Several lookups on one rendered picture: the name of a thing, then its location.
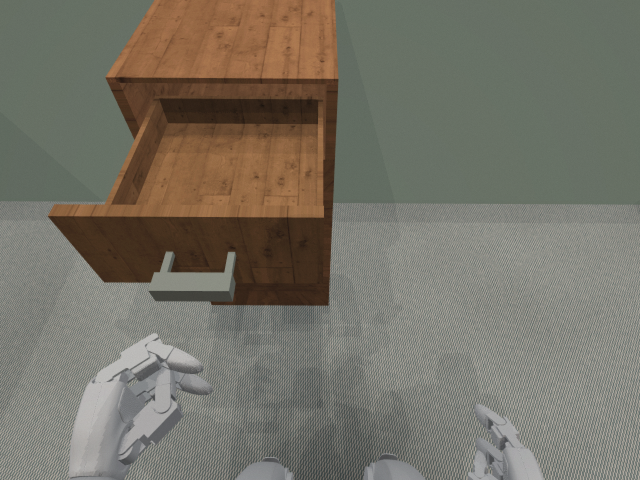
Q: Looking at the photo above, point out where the cabinet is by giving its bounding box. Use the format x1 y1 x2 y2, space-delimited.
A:
105 0 338 306

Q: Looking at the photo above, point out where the right robot thigh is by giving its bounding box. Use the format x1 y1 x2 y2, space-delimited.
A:
363 459 426 480

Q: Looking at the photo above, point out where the left robot hand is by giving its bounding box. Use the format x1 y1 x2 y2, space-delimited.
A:
68 333 213 480

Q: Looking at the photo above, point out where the drawer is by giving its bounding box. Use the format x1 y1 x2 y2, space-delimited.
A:
48 96 324 283

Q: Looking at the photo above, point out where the right robot hand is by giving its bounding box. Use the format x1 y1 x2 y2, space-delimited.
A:
468 404 544 480

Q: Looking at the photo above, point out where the handle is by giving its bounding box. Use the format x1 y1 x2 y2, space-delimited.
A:
148 252 236 302

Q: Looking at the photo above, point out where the robot right shin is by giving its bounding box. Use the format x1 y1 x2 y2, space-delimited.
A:
377 453 398 461

